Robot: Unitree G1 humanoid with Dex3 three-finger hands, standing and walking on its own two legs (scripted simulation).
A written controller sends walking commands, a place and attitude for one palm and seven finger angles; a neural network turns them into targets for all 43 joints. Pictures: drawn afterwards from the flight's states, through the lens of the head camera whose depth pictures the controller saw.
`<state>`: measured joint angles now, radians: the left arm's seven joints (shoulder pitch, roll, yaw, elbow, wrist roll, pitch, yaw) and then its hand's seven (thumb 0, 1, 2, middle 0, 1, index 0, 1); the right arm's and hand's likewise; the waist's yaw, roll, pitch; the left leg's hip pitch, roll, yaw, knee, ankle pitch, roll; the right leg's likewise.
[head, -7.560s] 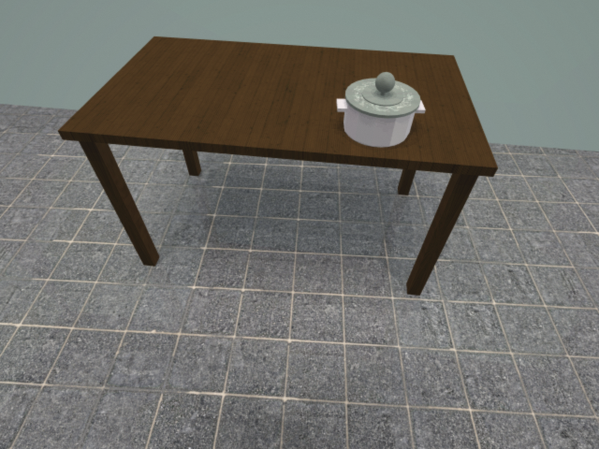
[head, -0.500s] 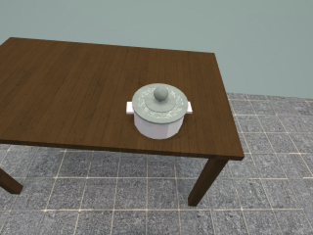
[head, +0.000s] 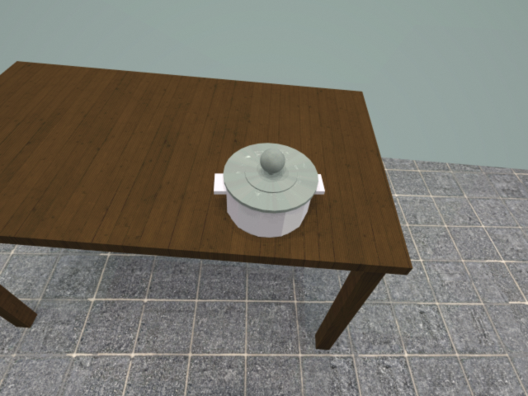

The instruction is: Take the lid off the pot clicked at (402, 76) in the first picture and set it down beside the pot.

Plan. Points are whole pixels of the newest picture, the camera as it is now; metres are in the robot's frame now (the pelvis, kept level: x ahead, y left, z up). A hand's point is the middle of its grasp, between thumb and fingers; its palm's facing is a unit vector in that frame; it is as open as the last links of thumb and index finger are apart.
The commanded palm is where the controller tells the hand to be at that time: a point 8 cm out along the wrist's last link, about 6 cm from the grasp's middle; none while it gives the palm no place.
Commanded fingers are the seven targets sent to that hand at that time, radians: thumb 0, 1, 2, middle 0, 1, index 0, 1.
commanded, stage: shuffle to correct the standing spot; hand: left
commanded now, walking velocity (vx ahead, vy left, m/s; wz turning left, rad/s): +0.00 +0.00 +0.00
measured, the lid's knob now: (272, 160) +0.54 +0.03 +0.04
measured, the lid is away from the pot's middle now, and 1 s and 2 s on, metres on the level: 0.00 0.00 0.00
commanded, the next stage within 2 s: come to a stop and stand still in 0.84 s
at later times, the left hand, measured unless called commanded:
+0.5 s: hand out of the picture -0.03 +0.13 -0.18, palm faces +0.05 -0.98 -0.18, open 7.4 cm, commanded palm none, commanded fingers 0.00 0.90 0.90 -0.20 -0.30 -0.20 -0.30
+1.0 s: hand out of the picture +0.15 +0.10 -0.18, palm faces +0.02 -0.97 -0.25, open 7.3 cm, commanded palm none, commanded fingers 0.00 0.90 0.90 -0.20 -0.30 -0.20 -0.30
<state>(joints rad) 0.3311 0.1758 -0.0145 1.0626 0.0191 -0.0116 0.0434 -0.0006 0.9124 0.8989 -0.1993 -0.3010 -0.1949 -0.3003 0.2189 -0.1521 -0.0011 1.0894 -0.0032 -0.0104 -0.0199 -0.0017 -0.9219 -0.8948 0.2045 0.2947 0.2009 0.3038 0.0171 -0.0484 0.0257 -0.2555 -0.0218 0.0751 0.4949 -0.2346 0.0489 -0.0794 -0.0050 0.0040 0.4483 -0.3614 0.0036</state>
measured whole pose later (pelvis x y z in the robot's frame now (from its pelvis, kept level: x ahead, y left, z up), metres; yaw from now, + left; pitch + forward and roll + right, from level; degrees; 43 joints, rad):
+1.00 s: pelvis +0.09 -0.11 -0.01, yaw +1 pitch +1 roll -1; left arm 0.22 0.23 0.06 0.94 0.03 0.00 0.01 0.00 0.93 0.90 -0.20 -0.30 -0.19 -0.30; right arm 0.27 -0.15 -0.05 1.02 -0.03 0.01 -0.02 0.00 -0.91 -0.89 0.21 0.30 0.20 0.30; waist -0.01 0.00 0.08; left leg -0.28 0.11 0.01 0.67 -0.41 -0.05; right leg -0.33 -0.05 -0.04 0.58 -0.25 0.04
